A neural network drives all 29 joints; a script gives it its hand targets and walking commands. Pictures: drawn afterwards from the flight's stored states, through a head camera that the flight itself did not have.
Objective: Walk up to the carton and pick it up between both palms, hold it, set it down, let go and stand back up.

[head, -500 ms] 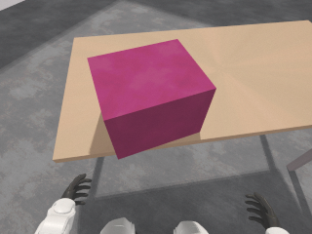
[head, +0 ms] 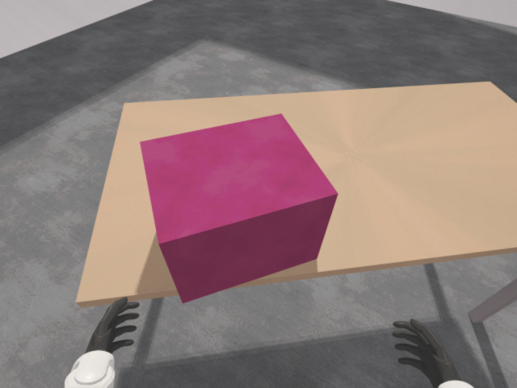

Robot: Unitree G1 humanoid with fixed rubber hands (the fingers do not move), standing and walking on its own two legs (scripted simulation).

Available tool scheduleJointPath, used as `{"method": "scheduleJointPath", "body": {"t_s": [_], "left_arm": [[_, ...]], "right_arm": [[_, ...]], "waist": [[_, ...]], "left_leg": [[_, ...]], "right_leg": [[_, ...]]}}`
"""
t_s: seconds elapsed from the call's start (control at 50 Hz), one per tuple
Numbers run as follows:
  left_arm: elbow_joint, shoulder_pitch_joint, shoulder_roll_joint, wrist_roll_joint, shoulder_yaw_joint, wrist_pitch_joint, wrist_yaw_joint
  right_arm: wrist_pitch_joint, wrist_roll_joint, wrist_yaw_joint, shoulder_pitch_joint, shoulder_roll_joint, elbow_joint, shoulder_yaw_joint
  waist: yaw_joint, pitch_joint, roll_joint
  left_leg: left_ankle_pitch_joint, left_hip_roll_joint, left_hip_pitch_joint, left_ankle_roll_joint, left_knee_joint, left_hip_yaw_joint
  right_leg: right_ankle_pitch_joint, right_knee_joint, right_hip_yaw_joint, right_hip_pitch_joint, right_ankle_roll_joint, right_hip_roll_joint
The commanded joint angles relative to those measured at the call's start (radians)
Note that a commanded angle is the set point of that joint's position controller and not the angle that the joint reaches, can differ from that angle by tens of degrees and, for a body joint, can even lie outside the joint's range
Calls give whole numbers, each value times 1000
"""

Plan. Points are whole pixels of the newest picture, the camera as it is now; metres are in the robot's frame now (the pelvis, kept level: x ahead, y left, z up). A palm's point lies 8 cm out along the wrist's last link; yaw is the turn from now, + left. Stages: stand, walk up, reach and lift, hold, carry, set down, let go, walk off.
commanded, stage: reach and lift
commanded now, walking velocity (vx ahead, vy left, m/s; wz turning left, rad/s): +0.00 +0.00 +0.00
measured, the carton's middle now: (234, 204) +0.43 +0.05 +0.01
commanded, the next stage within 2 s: none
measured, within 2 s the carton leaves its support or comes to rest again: neither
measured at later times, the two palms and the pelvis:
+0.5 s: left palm (99, 353) +0.17 +0.23 -0.02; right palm (442, 343) +0.18 -0.27 -0.02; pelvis +0.02 +0.00 +0.00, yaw +1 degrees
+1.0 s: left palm (96, 373) +0.14 +0.22 +0.01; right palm (461, 345) +0.17 -0.28 +0.01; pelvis -0.01 -0.01 +0.00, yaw +1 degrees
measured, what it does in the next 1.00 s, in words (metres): stands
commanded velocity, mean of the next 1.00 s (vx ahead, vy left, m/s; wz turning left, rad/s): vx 0.00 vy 0.00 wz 0.00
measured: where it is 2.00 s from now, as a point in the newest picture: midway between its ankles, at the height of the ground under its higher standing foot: outside the picture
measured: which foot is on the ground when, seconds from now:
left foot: down 0.00-1.00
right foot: down 0.00-1.00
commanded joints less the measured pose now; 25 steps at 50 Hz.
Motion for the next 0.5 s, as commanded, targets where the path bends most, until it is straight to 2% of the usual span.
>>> {"method": "scheduleJointPath", "body": {"t_s": [0.0, 0.06, 0.1, 0.12, 0.14, 0.2, 0.24, 0.26, 0.3, 0.34, 0.36, 0.4, 0.46, 0.48], "left_arm": [[-96, -36, 95, -1, 38, -69, 2], [-142, -22, 75, -10, 26, -114, 22], [-128, 0, 71, 0, 35, -129, 28], [-152, 6, 67, 4, 32, -136, 34], [-155, 16, 53, 11, 32, -135, 37], [-195, 48, 34, -7, 16, -153, 40], [-203, 71, 25, -1, 13, -166, 45], [-225, 77, 17, -2, 11, -172, 45], [-246, 107, -1, 13, 11, -172, 50], [-255, 130, -7, 20, 17, -174, 56], [-269, 134, -8, 13, 18, -181, 58], [-307, 131, -13, 0, 11, -196, 64], [-314, 147, -7, -5, 19, -220, 69], [-323, 143, -10, -4, 12, -224, 73]], "right_arm": [[-54, 17, -12, -24, -149, -89, -30], [-85, 38, -3, -29, -159, -102, -35], [-94, 51, 1, -28, -160, -96, -17], [-100, 65, 5, -22, -165, -90, -12], [-98, 75, 11, -17, -175, -61, -11], [-114, 103, 24, -18, -211, -99, -14], [-122, 134, 32, -1, -212, -67, -5], [-128, 148, 37, -4, -222, -73, 2], [-135, 182, 52, 0, -235, -49, 15], [-141, 200, 66, -3, -249, -61, 22], [-147, 206, 68, -8, -262, -85, 23], [-156, 222, 75, -7, -271, -100, 23], [-165, 245, 84, 7, -269, -107, 35], [-167, 252, 88, -2, -280, -107, 32]], "waist": [[5, -58, -65], [18, -78, -35], [28, -62, -46], [33, -67, -22], [29, -53, -17], [24, -92, -39], [25, -69, -9], [26, -76, -14], [39, -67, 15], [46, -50, 4], [42, -68, -24], [42, -59, -36], [48, -42, -48], [54, -53, -25]], "left_leg": [[88, -69, 206, 28, -17, -26], [124, -63, 224, 17, -18, -28], [154, -62, 207, 19, -19, -27], [175, -60, 216, 14, -19, -29], [189, -57, 229, 11, -23, -32], [228, -57, 240, 10, -10, -39], [263, -59, 244, 1, -6, -41], [280, -59, 247, 0, -4, -42], [308, -57, 245, -6, -5, -48], [302, -56, 231, -1, -3, -46], [295, -57, 226, 4, 0, -45], [284, -58, 210, 7, -4, -44], [241, -64, 163, 20, -5, -38], [231, -61, 166, 13, -9, -40]], "right_leg": [[383, -128, 11, -169, 44, -10], [332, -136, 0, -181, 27, 2], [356, -140, 4, -162, 27, 1], [359, -139, 2, -156, 20, 5], [336, -149, -4, -156, 14, 11], [351, -152, -7, -161, 10, 17], [379, -152, -5, -155, 5, 14], [384, -154, -8, -158, 6, 17], [364, -161, -11, -162, -10, 22], [331, -167, -7, -179, -18, 24], [335, -165, -7, -177, -13, 25], [338, -158, -4, -167, -11, 25], [332, -150, 15, -162, -8, 10], [310, -148, 11, -172, -15, 14]]}}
